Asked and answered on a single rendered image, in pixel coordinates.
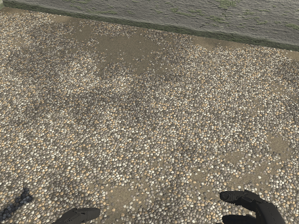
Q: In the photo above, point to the robot right hand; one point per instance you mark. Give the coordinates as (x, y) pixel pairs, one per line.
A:
(266, 213)

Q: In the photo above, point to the robot left hand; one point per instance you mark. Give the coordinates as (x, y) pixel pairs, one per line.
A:
(78, 216)

